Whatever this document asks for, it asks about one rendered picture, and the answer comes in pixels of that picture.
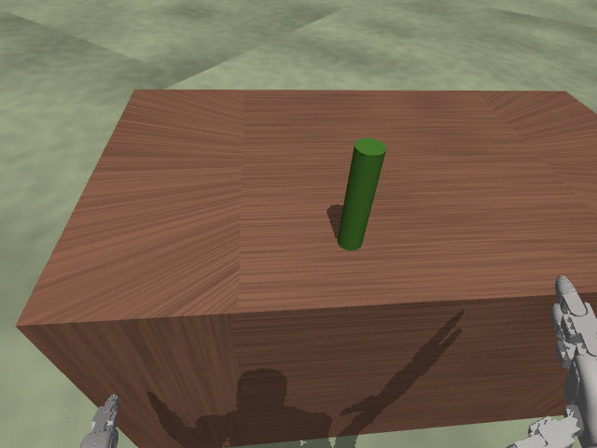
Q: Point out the left robot hand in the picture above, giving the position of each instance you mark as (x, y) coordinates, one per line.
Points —
(103, 430)

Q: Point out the right robot hand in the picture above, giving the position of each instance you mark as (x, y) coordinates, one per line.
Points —
(575, 326)

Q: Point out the can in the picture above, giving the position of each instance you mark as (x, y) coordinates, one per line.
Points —
(362, 183)

